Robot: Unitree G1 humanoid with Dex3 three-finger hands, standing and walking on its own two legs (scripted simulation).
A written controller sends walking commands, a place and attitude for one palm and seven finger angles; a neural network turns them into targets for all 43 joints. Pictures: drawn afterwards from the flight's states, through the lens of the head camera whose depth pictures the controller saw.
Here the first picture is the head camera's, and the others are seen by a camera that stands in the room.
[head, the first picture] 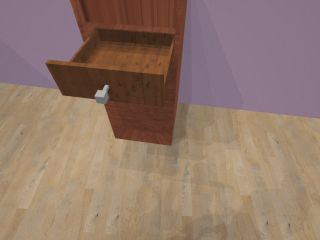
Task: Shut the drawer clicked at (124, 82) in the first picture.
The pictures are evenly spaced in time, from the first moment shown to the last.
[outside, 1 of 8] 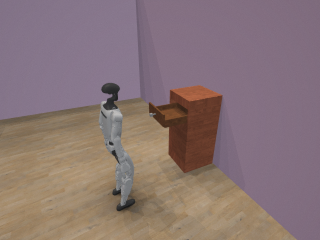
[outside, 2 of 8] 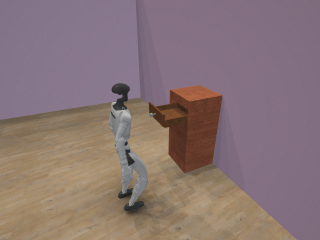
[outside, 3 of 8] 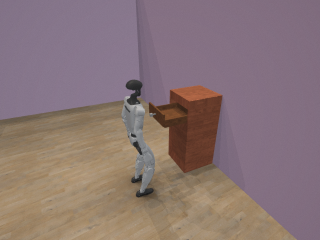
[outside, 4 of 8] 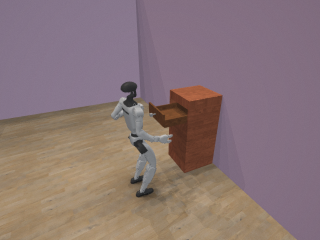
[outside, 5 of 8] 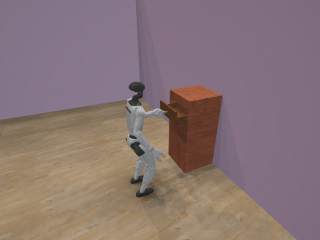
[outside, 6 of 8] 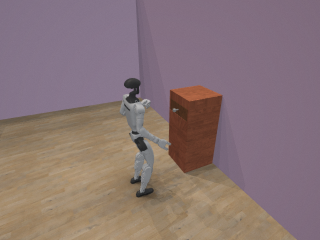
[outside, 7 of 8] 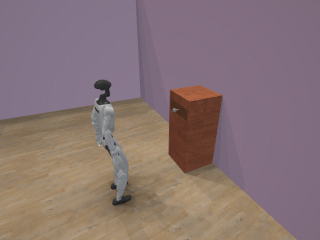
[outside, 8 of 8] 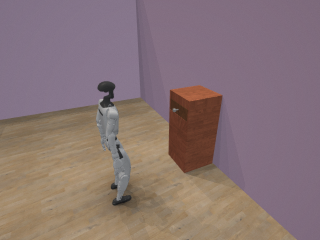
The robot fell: no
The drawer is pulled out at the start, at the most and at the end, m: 0.30 0.30 0.00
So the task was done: yes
